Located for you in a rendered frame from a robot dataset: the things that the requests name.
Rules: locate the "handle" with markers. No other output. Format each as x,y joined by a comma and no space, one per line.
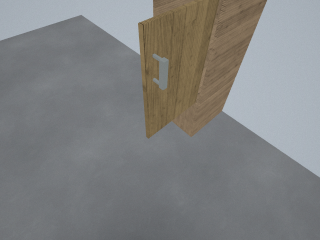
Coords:
163,72

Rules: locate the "cupboard door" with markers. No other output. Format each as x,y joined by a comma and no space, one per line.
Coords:
181,35

